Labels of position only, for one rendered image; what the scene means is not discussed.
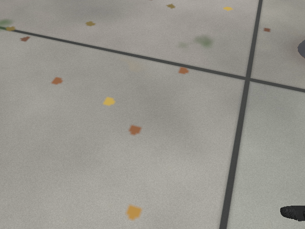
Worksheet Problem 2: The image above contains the robot right hand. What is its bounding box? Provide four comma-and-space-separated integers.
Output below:
280, 205, 305, 221

